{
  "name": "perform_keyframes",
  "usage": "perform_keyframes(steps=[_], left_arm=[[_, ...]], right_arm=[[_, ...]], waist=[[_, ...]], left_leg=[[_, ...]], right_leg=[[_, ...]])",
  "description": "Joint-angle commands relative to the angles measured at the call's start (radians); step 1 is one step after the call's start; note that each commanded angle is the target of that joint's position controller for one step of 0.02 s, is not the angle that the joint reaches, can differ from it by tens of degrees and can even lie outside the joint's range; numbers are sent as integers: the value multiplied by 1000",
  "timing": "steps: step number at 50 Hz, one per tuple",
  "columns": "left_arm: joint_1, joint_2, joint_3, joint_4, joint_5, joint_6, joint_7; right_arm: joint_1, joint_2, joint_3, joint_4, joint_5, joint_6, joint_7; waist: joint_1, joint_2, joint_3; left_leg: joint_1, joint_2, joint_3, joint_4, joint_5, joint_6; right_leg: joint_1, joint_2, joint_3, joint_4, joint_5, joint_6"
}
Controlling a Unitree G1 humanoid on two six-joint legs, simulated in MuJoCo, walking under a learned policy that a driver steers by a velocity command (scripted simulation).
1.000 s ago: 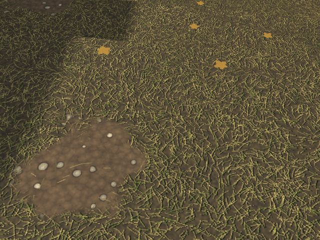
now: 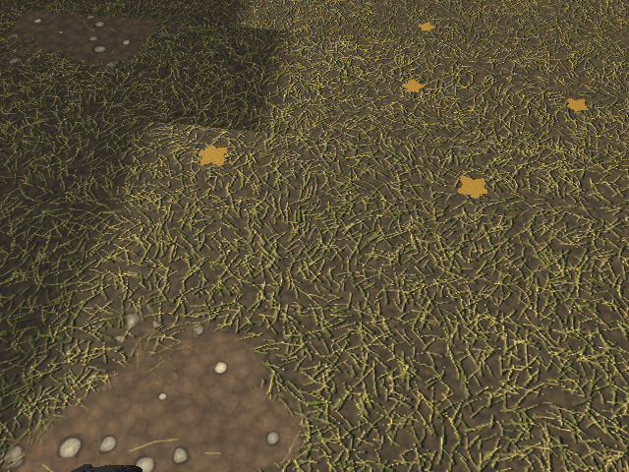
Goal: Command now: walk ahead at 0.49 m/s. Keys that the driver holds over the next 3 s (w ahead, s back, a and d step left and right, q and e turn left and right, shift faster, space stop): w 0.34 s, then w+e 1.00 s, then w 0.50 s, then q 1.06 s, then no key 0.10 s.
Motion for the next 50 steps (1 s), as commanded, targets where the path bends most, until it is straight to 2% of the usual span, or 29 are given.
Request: perform_keyframes(steps=[1,2,4,5,8,12,15,18,19,20,21,22,23,24,25,26,27,29,32,34,38,41,43,45,46,47,48,49,50], left_arm=[[125,110,32,-10,17,-5,8],[104,103,32,-11,23,-9,7],[103,106,35,5,13,-25,6],[107,116,37,15,10,-30,7],[144,136,42,40,6,-29,19],[218,167,45,69,-7,-16,28],[282,182,48,101,-13,1,29],[309,191,53,123,-17,23,36],[305,197,55,126,-17,29,38],[287,208,57,124,-17,34,40],[271,194,50,119,-13,38,41],[263,137,26,90,8,33,41],[404,14,-10,72,0,13,35],[353,113,12,92,-23,0,33],[262,171,33,62,-46,-4,32],[209,161,32,47,-40,-4,36],[183,149,36,41,-26,2,38],[228,113,39,53,-27,30,37],[207,72,36,37,-23,60,40],[163,66,36,16,-17,63,37],[41,41,24,-23,-13,50,9],[-47,42,22,-66,-13,50,-7],[-76,54,26,-91,-13,52,-16],[-51,80,40,-104,-11,57,-20],[9,103,54,-97,-12,61,-19],[139,140,79,-67,-16,64,-14],[315,208,116,-17,-19,71,1],[348,330,140,-7,-28,75,20],[342,316,124,-55,-19,52,9]], right_arm=[[-80,-129,-33,-113,-11,-33,-3],[-49,-111,-31,-101,-13,-21,-1],[-24,-76,-25,-88,-17,-2,-4],[-48,-72,-24,-97,-22,3,-7],[-162,-64,-19,-130,-32,-3,-7],[-315,-31,-3,-164,-23,-24,13],[-399,-38,-2,-195,-13,-32,32],[-428,-61,-9,-220,-15,-37,48],[-401,-73,-15,-217,-16,-39,49],[-333,-95,-26,-202,-19,-42,46],[-188,-138,-49,-162,-21,-44,38],[-4,-208,-72,-131,-37,-42,25],[54,-286,-90,-111,-45,-34,24],[67,-178,-65,-120,-39,-30,22],[3,-138,-50,-120,-38,-30,18],[-62,-116,-42,-123,-38,-30,16],[-112,-88,-35,-118,-39,-33,18],[-163,-64,-33,-110,-46,-49,20],[-186,-84,-44,-84,-44,-65,18],[-177,-99,-51,-67,-47,-63,10],[-157,-133,-62,-45,-40,-49,-4],[-111,-158,-72,-19,-26,-31,-7],[-99,-172,-80,-6,-13,-16,-7],[-115,-199,-88,-6,-3,-2,-11],[-125,-213,-92,-9,2,6,-13],[-144,-214,-91,-14,8,16,-14],[-136,-188,-79,-20,-1,15,-17],[-56,-54,-38,-66,-52,0,-11],[-77,-52,-21,-94,-35,-39,-1]], waist=[[62,-74,-90],[35,-95,-84],[10,-95,-70],[8,-88,-48],[35,-62,-8],[100,-48,13],[132,-49,31],[119,-63,25],[97,-75,9],[51,-88,-30],[-27,-76,-126],[-101,-10,-290],[-41,260,-441],[-89,193,-448],[-85,139,-284],[-56,81,-200],[-28,64,-127],[24,94,-89],[49,64,-34],[42,50,-13],[0,29,16],[-31,19,44],[-28,25,51],[7,50,14],[46,67,-32],[125,59,-100],[206,18,-191],[126,-258,-252],[124,-231,-433]], left_leg=[[-395,117,-24,74,124,12],[-339,130,-27,55,154,7],[-310,139,-13,10,176,-10],[-331,144,-9,-27,207,-21],[-400,151,-1,-199,377,-41],[-343,103,49,-467,562,-37],[-369,84,48,-558,550,-21],[-364,64,41,-619,436,13],[-316,49,46,-633,392,25],[-210,21,67,-653,361,41],[8,5,86,-677,386,70],[333,156,-55,-614,431,130],[697,409,-508,-686,232,276],[673,411,-620,-782,114,265],[553,381,-458,-804,135,218],[422,343,-339,-827,216,196],[307,304,-248,-865,284,185],[179,266,-132,-936,340,174],[117,267,-12,-994,441,184],[134,258,60,-1007,476,181],[165,236,189,-1015,496,154],[254,267,225,-996,509,145],[327,288,242,-954,574,131],[368,293,269,-847,849,110],[373,287,282,-744,1011,98],[336,258,308,-564,1090,75],[174,214,321,-307,960,33],[-252,72,301,66,133,-36],[-453,-58,39,257,-193,-47]], right_leg=[[360,-278,407,-333,-64,-171],[294,-258,369,-364,-28,-174],[225,-247,303,-411,37,-194],[205,-244,273,-431,62,-199],[229,-222,200,-451,136,-187],[267,-195,124,-445,159,-147],[376,-238,141,-408,159,-145],[484,-284,174,-333,247,-124],[501,-287,185,-295,315,-115],[497,-271,181,-216,453,-102],[445,-219,147,-50,541,-75],[251,-159,111,232,349,-37],[-156,12,68,593,-284,35],[-257,-7,200,719,-413,36],[-321,-52,193,751,-340,33],[-304,-99,163,721,-257,38],[-277,-125,158,666,-201,45],[-175,-158,161,621,-134,57],[-200,-169,161,561,-72,74],[-241,-170,163,466,19,83],[-207,-155,92,227,198,70],[-227,-145,55,132,183,46],[-238,-132,33,97,118,20],[-160,-83,-18,85,18,-17],[-71,-43,-48,89,-34,-40],[100,6,-73,46,-22,-71],[386,24,-23,5,21,-111],[717,-228,435,-29,-8,-251],[859,-368,910,-227,-244,-387]])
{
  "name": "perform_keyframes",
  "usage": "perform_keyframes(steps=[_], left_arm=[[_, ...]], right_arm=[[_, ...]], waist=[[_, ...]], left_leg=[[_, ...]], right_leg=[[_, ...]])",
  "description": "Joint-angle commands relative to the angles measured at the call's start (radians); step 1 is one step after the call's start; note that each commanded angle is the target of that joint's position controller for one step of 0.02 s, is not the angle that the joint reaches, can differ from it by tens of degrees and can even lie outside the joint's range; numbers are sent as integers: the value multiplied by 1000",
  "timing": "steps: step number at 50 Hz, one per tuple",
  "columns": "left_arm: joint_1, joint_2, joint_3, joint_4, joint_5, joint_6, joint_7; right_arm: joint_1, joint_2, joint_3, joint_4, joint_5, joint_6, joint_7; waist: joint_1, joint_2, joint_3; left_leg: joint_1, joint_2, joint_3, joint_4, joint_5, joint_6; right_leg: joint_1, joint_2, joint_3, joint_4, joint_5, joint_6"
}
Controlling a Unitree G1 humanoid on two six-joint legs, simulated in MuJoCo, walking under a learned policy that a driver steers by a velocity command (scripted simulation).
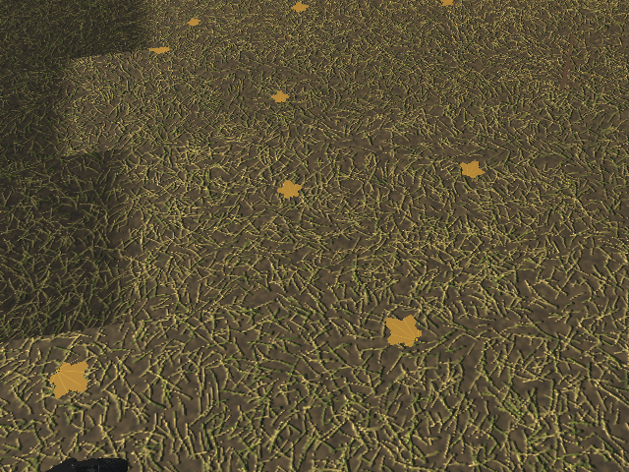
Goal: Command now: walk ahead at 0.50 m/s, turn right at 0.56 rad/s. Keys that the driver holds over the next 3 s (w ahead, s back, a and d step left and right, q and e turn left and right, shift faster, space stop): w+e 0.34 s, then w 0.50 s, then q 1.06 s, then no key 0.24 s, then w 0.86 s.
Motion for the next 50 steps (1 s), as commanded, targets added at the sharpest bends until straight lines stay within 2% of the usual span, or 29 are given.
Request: perform_keyframes(steps=[1,2,3,4,6,7,8,11,13,16,19,21,22,23,24,25,26,27,29,30,33,37,40,43,45,47,48,49,50], left_arm=[[322,222,68,-2,5,-28,5],[278,192,58,2,5,-39,4],[206,156,47,-8,3,-41,7],[158,127,37,-22,10,-42,11],[137,121,35,-38,17,-43,21],[245,16,-16,32,108,-95,7],[254,32,-7,27,111,-115,-5],[235,100,-3,10,102,-137,-39],[287,113,-2,24,95,-132,-55],[360,142,7,50,95,-115,-74],[373,148,12,75,96,-94,-71],[342,146,12,93,95,-91,-58],[329,144,10,100,99,-93,-54],[321,115,0,105,113,-99,-49],[482,-3,-34,102,135,-114,-37],[500,-25,-49,104,130,-124,-49],[283,40,-26,57,103,-112,-52],[219,45,-19,56,92,-105,-26],[225,28,-34,73,124,-95,2],[205,10,-42,71,137,-90,-2],[149,-2,-45,64,117,-74,-14],[66,-33,-66,49,109,-49,-31],[-2,-2,-62,25,102,-35,-33],[-97,18,-53,-4,94,-41,-17],[-151,38,-44,-21,81,-56,-12],[-60,103,-18,8,51,-81,-1],[79,184,6,25,52,-92,9],[307,214,13,53,62,-81,16],[454,139,9,110,88,-78,33]], right_arm=[[-104,-130,-7,-161,33,-80,17],[-137,-125,-4,-174,38,-93,17],[-131,-120,-5,-157,11,-97,7],[-114,-130,-13,-150,-8,-91,3],[-94,-118,-15,-149,-17,-70,7],[-31,27,53,-135,-150,-57,34],[-43,7,50,-130,-140,-43,43],[-162,-45,61,-163,-89,-24,36],[-239,-15,85,-186,-85,-13,32],[-319,-27,100,-214,-80,-14,40],[-371,-41,108,-226,-73,-25,43],[-353,-66,104,-219,-58,-33,37],[-290,-99,90,-200,-44,-45,31],[-133,-133,71,-152,-32,-66,28],[85,-180,56,-98,-44,-75,34],[266,-147,61,-53,-61,-62,39],[302,-133,56,-22,-71,-64,37],[175,-110,58,-34,-61,-67,35],[51,13,91,-59,-50,-61,22],[18,33,95,-67,-54,-62,14],[-12,-4,70,-66,-62,-81,14],[35,-48,46,-40,-75,-86,59],[98,-63,39,-3,-70,-90,82],[157,-62,36,35,-68,-85,82],[163,-99,22,43,-57,-73,78],[139,-125,12,36,-50,-71,78],[149,-54,34,-2,-50,-78,74],[281,73,79,-26,-70,-84,71],[173,-8,50,-19,-58,-75,82]], waist=[[164,-82,-344],[133,-61,-231],[85,-1,-164],[49,-16,-137],[20,-33,-129],[-1,-125,-156],[21,-82,-82],[40,-40,-54],[72,-38,-52],[111,-51,-38],[121,-60,-25],[85,-55,-35],[49,-48,-77],[-7,-10,-183],[-1,207,-461],[-79,280,-552],[-147,118,-293],[-88,76,-109],[-16,67,-117],[6,65,-125],[25,63,-90],[5,44,-61],[-7,67,-45],[-27,69,-35],[-23,65,-50],[44,73,-140],[82,-20,-335],[116,-235,-636],[191,-135,-569]], left_leg=[[-762,-90,-271,586,-41,30],[-768,-49,-261,515,53,50],[-707,-7,-261,431,121,49],[-630,17,-267,363,170,42],[-559,22,-259,298,217,19],[-543,16,-291,322,299,26],[-583,0,-263,307,337,17],[-593,3,-232,126,455,-26],[-567,-3,-226,-35,488,-43],[-527,-42,-187,-188,498,-26],[-530,-59,-197,-271,505,5],[-450,-75,-174,-328,533,56],[-307,-94,-144,-325,575,94],[-54,-70,-159,-268,641,164],[429,129,-427,-239,794,393],[704,309,-791,-369,600,515],[508,279,-797,-489,287,381],[264,250,-682,-542,123,313],[42,202,-542,-622,300,313],[-2,182,-492,-654,366,312],[-64,132,-347,-712,417,311],[-164,101,-225,-719,595,316],[-87,126,-226,-672,662,313],[56,146,-243,-617,740,288],[91,123,-242,-548,876,252],[-39,31,-197,-407,1075,160],[-205,-49,-160,-215,875,81],[-484,-171,-137,149,129,6],[-582,-154,-227,384,-170,20]], right_leg=[[873,-335,810,-400,-203,-271],[741,-296,673,-395,-129,-234],[598,-250,557,-386,-17,-197],[491,-215,481,-398,82,-182],[398,-182,426,-432,187,-184],[349,-140,355,-432,-8,-143],[291,-119,341,-450,-56,-134],[212,-115,323,-444,18,-146],[241,-126,343,-418,84,-163],[303,-150,388,-371,171,-183],[415,-207,447,-342,218,-159],[455,-209,434,-296,314,-108],[422,-169,399,-236,445,-68],[341,-87,326,-77,516,-1],[108,77,263,209,185,73],[-205,177,206,523,-435,122],[-388,105,218,686,-371,94],[-411,26,201,697,-241,78],[-249,-73,207,574,-86,57],[-200,-92,189,542,-87,62],[-192,-111,141,359,-76,91],[-89,-105,51,98,134,103],[-101,-87,63,8,202,76],[-132,-71,63,-89,191,55],[-47,-29,28,-173,213,47],[312,4,-2,-199,408,-22],[667,-140,96,-84,753,-168],[1103,-489,510,-169,858,-442],[1013,-495,582,-264,679,-362]])
Over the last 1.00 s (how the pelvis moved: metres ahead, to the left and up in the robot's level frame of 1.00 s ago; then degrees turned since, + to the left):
0.55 -0.03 -0.01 -19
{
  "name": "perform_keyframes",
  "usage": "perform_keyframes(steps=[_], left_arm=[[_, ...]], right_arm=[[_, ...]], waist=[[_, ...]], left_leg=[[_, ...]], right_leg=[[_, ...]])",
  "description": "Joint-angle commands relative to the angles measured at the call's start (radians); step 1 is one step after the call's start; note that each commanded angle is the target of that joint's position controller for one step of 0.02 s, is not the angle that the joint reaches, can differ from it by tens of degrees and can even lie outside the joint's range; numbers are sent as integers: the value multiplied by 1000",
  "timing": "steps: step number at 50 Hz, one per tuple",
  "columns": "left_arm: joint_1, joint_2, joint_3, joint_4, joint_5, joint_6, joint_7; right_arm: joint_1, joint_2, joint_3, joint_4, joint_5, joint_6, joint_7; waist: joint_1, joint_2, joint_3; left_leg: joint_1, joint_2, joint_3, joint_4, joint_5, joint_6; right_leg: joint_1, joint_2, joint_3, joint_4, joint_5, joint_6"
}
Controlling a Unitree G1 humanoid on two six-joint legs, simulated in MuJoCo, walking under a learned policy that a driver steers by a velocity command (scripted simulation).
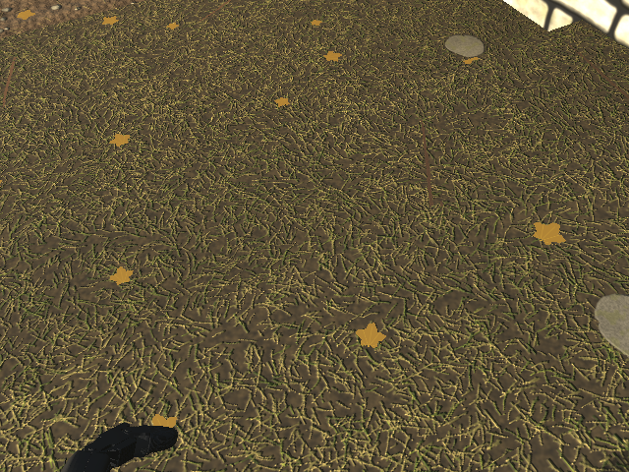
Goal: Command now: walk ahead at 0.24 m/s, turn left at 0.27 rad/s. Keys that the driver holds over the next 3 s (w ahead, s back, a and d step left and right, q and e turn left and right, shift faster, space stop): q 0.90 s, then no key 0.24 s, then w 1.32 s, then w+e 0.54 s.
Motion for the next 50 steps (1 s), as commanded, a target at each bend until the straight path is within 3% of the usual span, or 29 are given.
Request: perform_keyframes(steps=[1,2,3,4,5,7,9,12,14,17,19,20,21,22,23,24,25,26,27,29,31,34,39,42,46,48,50], left_arm=[[460,222,92,70,7,-23,49],[320,169,83,47,-18,-24,62],[234,99,58,27,-32,-19,69],[179,66,50,4,-27,-17,73],[159,81,60,-15,-19,-18,79],[100,154,96,-50,0,-30,90],[101,191,117,-62,8,-32,89],[112,200,132,-80,25,-25,82],[107,196,136,-97,21,-24,79],[100,200,137,-107,11,-20,81],[97,187,124,-92,14,-15,79],[133,154,112,-76,13,-11,75],[217,66,88,-112,7,-5,75],[186,105,85,-155,4,-19,79],[110,127,85,-147,-9,-7,68],[75,163,95,-152,-22,8,73],[102,194,106,-135,-9,15,84],[127,178,97,-127,3,17,92],[149,165,87,-121,9,19,95],[173,153,77,-107,4,24,92],[186,152,71,-95,3,36,82],[176,158,63,-90,3,54,86],[155,134,36,-85,6,67,92],[148,110,17,-92,8,67,84],[178,110,3,-91,-7,58,68],[210,100,-2,-84,-16,54,51],[241,90,-1,-83,-35,48,27]], right_arm=[[-70,-85,-22,-119,8,-10,-9],[-66,-116,-31,-102,-7,-5,-35],[-25,-84,-20,-93,-27,-1,-46],[-33,-32,0,-98,-33,5,-46],[-37,-20,3,-103,-31,13,-43],[-10,-29,0,-101,-13,22,-15],[-44,-54,-5,-122,-19,25,11],[-98,-51,2,-168,-16,34,25],[-107,-80,-7,-187,-8,34,20],[-116,-104,-26,-210,-1,28,18],[-127,-128,-50,-233,20,8,20],[-101,-162,-70,-234,24,-8,13],[-73,-309,-111,-254,33,-27,-18],[-36,-375,-131,-287,24,-51,-16],[-2,-322,-131,-240,-12,-68,-21],[-18,-273,-125,-230,-1,-68,-20],[-57,-228,-111,-239,24,-56,-20],[-90,-198,-100,-248,35,-41,-19],[-120,-190,-95,-265,28,-24,-21],[-150,-179,-87,-297,15,-8,-27],[-134,-185,-86,-309,11,-10,-24],[-87,-194,-87,-321,19,-20,-14],[-67,-203,-84,-348,26,-22,-3],[-77,-214,-83,-364,26,-14,-3],[-106,-220,-81,-377,26,1,-2],[-145,-215,-77,-373,32,15,-1],[-195,-193,-60,-354,43,34,7]], waist=[[210,-114,-211],[148,-86,-105],[88,-64,-116],[59,-61,-87],[50,-54,-102],[20,-38,-113],[32,-35,-87],[55,-53,-77],[66,-50,-67],[72,-50,-59],[70,-42,-52],[67,17,-69],[119,272,-143],[77,216,-161],[27,125,-96],[29,128,-81],[56,115,-95],[93,107,-86],[119,75,-74],[128,78,-87],[118,93,-85],[91,105,-81],[56,112,-83],[42,126,-90],[30,135,-103],[45,115,-107],[95,86,-95]], left_leg=[[-594,27,-81,608,-176,17],[-555,87,-62,586,-145,12],[-470,122,-73,508,-126,4],[-417,143,-65,463,-121,-14],[-375,138,-42,441,-97,-28],[-290,106,33,363,36,-41],[-265,95,56,297,123,-39],[-329,127,2,206,201,-15],[-358,132,-14,157,187,-3],[-317,102,23,27,226,33],[-195,44,55,-110,346,88],[-108,39,26,-197,499,137],[52,244,-248,-278,1118,331],[179,368,-516,-315,1107,504],[171,351,-476,-331,972,443],[163,312,-407,-321,952,386],[123,303,-366,-314,983,362],[36,296,-340,-319,988,344],[-41,278,-321,-343,950,329],[-74,240,-297,-355,897,328],[-73,220,-298,-351,843,327],[-30,224,-348,-329,782,331],[-18,218,-440,-295,684,333],[-58,191,-474,-274,644,327],[-87,193,-552,-262,607,329],[-123,186,-564,-240,602,316],[-222,152,-559,-221,559,286]], right_leg=[[721,-396,407,-156,457,-293],[513,-349,283,-199,445,-246],[417,-326,222,-231,508,-226],[327,-317,171,-265,543,-216],[295,-299,129,-297,524,-219],[212,-242,2,-342,415,-203],[169,-226,-53,-357,352,-190],[266,-297,-19,-339,284,-194],[332,-334,-8,-319,216,-188],[375,-337,-30,-255,61,-152],[326,-308,-58,-167,-79,-87],[299,-260,-96,-66,-157,-30],[184,-98,-237,206,-442,101],[-52,39,-67,354,-674,146],[-163,18,66,440,-628,155],[-204,2,89,553,-591,163],[-195,-11,109,632,-568,168],[-150,-29,133,680,-536,170],[-107,-35,142,682,-464,173],[-82,-13,130,686,-339,185],[-86,0,125,685,-284,198],[-120,-6,128,640,-287,222],[-109,-14,109,484,-324,239],[-43,5,74,380,-358,224],[25,41,55,260,-357,195],[96,46,44,158,-310,174],[243,52,30,-38,-128,129]])
Over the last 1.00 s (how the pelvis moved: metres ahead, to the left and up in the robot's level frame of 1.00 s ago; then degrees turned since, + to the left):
0.57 -0.08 0.01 -16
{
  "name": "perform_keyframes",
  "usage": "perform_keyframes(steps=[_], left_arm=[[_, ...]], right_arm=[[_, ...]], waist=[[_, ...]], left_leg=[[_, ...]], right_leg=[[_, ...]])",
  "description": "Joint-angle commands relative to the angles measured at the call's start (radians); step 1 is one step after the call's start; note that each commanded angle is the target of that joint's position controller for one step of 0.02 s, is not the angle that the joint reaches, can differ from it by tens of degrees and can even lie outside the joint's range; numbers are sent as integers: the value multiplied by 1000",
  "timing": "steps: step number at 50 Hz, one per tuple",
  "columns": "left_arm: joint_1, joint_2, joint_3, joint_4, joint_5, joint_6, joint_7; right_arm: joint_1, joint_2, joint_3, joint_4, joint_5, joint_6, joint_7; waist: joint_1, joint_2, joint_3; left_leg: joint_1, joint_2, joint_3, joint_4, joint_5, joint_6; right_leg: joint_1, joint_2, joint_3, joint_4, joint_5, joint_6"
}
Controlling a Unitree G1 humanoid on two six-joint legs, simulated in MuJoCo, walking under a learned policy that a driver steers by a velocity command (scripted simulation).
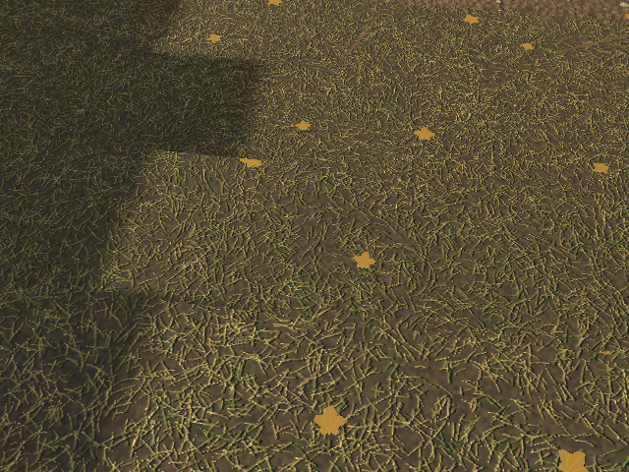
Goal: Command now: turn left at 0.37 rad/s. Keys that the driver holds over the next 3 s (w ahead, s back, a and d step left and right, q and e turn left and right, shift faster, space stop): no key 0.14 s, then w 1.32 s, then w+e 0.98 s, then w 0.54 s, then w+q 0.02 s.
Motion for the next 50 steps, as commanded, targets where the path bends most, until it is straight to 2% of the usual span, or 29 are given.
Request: perform_keyframes(steps=[1,2,3,4,5,6,8,9,11,13,14,15,17,20,23,26,27,28,29,30,31,32,33,36,38,39,42,46,50], left_arm=[[29,69,20,-73,-21,-28,-30],[51,116,38,-87,-14,-42,-32],[56,231,66,-110,-11,-63,-36],[51,225,82,-110,32,-63,-34],[22,190,78,-113,19,-73,-37],[-90,93,46,-137,0,-82,-56],[-237,-31,-7,-181,-27,-97,-90],[-217,-30,-10,-171,-38,-99,-99],[-27,91,37,-96,-38,-91,-83],[148,181,81,-37,-20,-82,-57],[189,155,78,-20,-16,-84,-48],[191,110,67,-17,-16,-89,-43],[139,62,55,-29,-25,-96,-35],[82,89,70,-40,-12,-95,-22],[61,114,82,-35,16,-87,-14],[3,124,79,-28,26,-66,-30],[23,81,67,-20,44,-70,-33],[45,-7,46,-37,55,-77,-41],[39,-23,44,-85,43,-109,-56],[-24,25,58,-69,24,-116,-48],[-19,52,61,-45,28,-112,-35],[2,70,67,-24,41,-106,-31],[9,35,54,-15,55,-96,-33],[-29,-25,22,-4,51,-75,-79],[-78,-2,20,-6,59,-72,-79],[-93,8,24,-5,50,-73,-75],[-130,-18,6,-26,54,-57,-80],[-235,16,10,-75,63,-39,-66],[-356,-4,0,-79,61,-32,-66]], right_arm=[[-23,-113,-20,-27,11,14,7],[37,-78,-8,-2,6,19,3],[102,-18,3,-37,-3,19,-9],[32,-130,-38,-46,-44,19,-39],[-9,-144,-44,-30,-54,26,-65],[12,-139,-44,-8,-49,32,-87],[105,-108,-37,49,-52,32,-74],[137,-87,-35,79,-53,35,-47],[97,-75,-38,89,-58,41,-19],[-78,-57,-27,23,-55,34,-38],[-126,-45,-19,0,-43,29,-55],[-143,-35,-13,-8,-38,25,-68],[-134,-27,-5,-9,-52,20,-75],[-95,-18,-2,-2,-63,13,-56],[-57,-8,1,13,-44,-4,-36],[46,-13,-6,35,-29,-38,-19],[130,-37,-16,47,-42,-53,-24],[307,-141,-42,78,-65,-64,-53],[366,-174,-43,61,-54,-72,-50],[331,-104,-34,91,-44,-70,-38],[247,-48,-17,85,-26,-64,-27],[207,7,3,72,-26,-56,-25],[188,31,18,85,-41,-49,-26],[144,19,11,73,-82,-35,-54],[196,38,21,113,-84,-49,-67],[233,14,18,133,-66,-54,-65],[272,22,34,194,-77,-38,-35],[383,48,63,285,-77,-48,-29],[460,13,61,360,-46,-37,-41]], waist=[[54,38,-82],[49,-15,-104],[-2,-218,-119],[58,-85,-102],[53,-37,-62],[-4,-55,-35],[-88,-82,-46],[-82,-69,-32],[24,-85,51],[147,-112,99],[170,-123,92],[172,-133,80],[149,-138,53],[117,-129,63],[80,-138,68],[-3,-98,54],[-41,-35,19],[-84,161,-60],[-96,205,-46],[-92,83,89],[-53,54,111],[-23,21,92],[13,20,100],[18,25,76],[-13,9,86],[-31,8,72],[-26,27,102],[-57,-9,168],[-110,-17,213]], left_leg=[[2,237,-283,-59,225,189],[-77,174,-215,22,40,96],[-276,4,7,240,-319,-76],[-334,45,70,471,-467,-150],[-332,79,91,611,-399,-175],[-290,94,89,697,-325,-202],[-157,139,76,713,-189,-243],[-112,162,122,671,-153,-252],[-160,167,221,494,-166,-232],[-313,162,247,364,-258,-184],[-370,180,215,310,-256,-153],[-390,192,194,270,-242,-128],[-342,190,214,229,-252,-92],[-148,159,295,161,-260,-50],[20,142,314,87,-138,-4],[320,108,341,-50,28,44],[454,135,307,-43,18,64],[623,351,15,-127,216,189],[676,495,-359,-266,141,360],[612,508,-271,-288,-12,335],[545,458,-162,-285,-96,286],[484,435,-99,-296,-60,267],[410,403,-34,-297,-8,238],[298,331,90,-309,153,224],[360,311,95,-285,92,217],[347,287,130,-270,89,221],[110,251,172,-192,35,205],[210,287,108,-85,-25,200],[326,264,93,10,5,163]], right_leg=[[187,-27,11,-233,257,-90],[303,-139,106,-262,494,-212],[421,-407,405,-329,821,-503],[361,-481,456,-350,654,-554],[283,-411,386,-370,543,-481],[189,-317,289,-359,520,-387],[70,-234,171,-320,586,-295],[36,-190,122,-332,413,-268],[93,-156,127,-382,-30,-285],[276,-271,288,-433,-183,-380],[367,-326,359,-451,-191,-410],[419,-353,396,-462,-177,-423],[430,-346,379,-474,-140,-424],[293,-287,272,-500,-102,-400],[203,-274,220,-478,-58,-380],[26,-224,139,-303,-36,-352],[-64,-162,85,-120,-39,-318],[-221,-26,-18,267,-144,-209],[-473,79,111,427,-244,-179],[-581,27,171,539,-184,-183],[-586,-21,135,609,-104,-177],[-561,-60,115,603,-45,-174],[-516,-98,116,546,34,-178],[-440,-114,70,431,271,-144],[-535,-124,108,262,458,-114],[-508,-113,81,156,583,-103],[-303,-101,33,31,847,-124],[-372,-106,41,-29,770,-139],[-325,-106,0,-194,609,-137]])
Over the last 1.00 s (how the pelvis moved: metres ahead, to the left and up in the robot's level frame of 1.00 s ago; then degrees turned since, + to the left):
0.11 0.03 0.01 33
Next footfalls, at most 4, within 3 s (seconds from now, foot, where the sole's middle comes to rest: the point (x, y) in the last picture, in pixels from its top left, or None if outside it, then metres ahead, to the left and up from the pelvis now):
0.02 right None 0.00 -0.12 -0.77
0.54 left None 0.07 0.12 -0.77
1.10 right None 0.49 -0.06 -0.92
1.54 left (242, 361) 0.82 0.18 -0.92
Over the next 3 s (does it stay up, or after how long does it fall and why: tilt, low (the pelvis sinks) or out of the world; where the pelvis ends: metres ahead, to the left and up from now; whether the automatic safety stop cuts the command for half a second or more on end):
stays up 1.45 -0.20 -0.29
